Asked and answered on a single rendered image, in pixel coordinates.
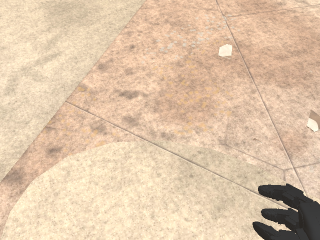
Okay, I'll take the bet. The robot right hand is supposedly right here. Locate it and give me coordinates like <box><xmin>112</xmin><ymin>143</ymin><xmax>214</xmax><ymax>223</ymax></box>
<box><xmin>252</xmin><ymin>183</ymin><xmax>320</xmax><ymax>240</ymax></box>

